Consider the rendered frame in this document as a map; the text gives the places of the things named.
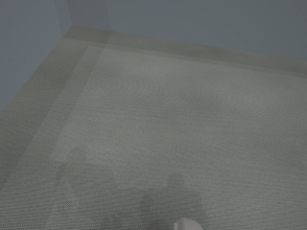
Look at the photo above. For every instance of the robot right thigh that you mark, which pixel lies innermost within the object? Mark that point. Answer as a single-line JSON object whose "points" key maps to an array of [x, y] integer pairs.
{"points": [[186, 224]]}

